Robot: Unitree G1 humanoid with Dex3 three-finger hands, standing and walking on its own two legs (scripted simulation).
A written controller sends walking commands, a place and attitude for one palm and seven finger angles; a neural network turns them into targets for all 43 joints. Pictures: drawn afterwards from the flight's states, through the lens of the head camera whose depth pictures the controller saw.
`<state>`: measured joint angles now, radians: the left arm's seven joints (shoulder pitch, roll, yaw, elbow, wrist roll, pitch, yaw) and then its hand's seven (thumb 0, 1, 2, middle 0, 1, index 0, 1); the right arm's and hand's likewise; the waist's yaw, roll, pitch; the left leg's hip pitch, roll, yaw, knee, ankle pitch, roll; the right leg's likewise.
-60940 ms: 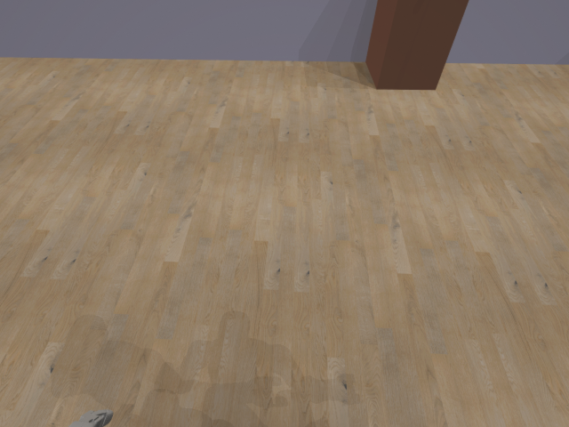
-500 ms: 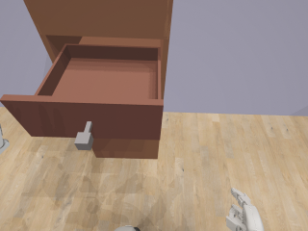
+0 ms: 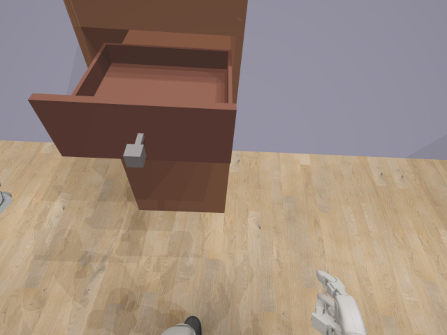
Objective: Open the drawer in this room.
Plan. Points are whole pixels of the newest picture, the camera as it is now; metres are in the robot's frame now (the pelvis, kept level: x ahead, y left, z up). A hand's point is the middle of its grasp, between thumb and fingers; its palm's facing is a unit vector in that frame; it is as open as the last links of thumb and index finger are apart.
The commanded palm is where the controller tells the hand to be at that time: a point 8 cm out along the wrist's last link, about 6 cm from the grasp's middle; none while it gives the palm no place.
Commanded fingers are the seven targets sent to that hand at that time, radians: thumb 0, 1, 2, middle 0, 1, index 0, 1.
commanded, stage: stop stepping back and stand still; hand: left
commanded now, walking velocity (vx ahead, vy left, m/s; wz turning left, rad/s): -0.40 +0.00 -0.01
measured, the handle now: (137, 149) +0.43 +0.22 +0.07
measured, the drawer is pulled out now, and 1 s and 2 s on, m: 0.30 0.30 0.30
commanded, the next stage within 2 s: let the arm hang, fingers relaxed in 0.74 s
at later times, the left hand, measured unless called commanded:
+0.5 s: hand out of the picture +0.09 +0.23 +0.26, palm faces +0.46 -0.74 -0.48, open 7.4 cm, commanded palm +0.03 +0.28 +0.26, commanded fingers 0.00 0.90 0.90 -0.20 -0.30 -0.20 -0.30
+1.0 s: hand out of the picture +0.09 +0.26 -0.03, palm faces +0.15 -0.90 -0.42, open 7.4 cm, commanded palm none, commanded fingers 0.00 0.90 0.90 -0.20 -0.30 -0.20 -0.30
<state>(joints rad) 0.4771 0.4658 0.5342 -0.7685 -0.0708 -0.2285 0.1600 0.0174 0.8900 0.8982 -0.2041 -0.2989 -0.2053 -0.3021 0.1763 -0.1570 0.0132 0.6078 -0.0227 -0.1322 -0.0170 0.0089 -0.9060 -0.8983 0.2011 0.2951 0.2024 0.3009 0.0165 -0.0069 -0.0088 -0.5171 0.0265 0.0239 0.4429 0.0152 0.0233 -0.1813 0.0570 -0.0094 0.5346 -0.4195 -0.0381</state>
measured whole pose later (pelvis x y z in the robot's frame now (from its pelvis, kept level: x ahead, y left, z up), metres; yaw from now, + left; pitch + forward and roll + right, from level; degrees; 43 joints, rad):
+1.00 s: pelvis -0.12 +0.02 +0.00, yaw +2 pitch +0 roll +1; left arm 0.23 0.27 0.13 0.34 0.04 0.03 0.02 0.00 0.91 0.90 -0.19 -0.30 -0.19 -0.30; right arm 0.15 -0.27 -0.02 0.80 -0.02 -0.03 0.00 0.01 -0.91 -0.90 0.20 0.29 0.20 0.30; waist -0.02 0.08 -0.04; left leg -0.39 0.02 0.08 0.65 -0.27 0.02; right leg -0.28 -0.02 -0.08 0.69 -0.42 -0.03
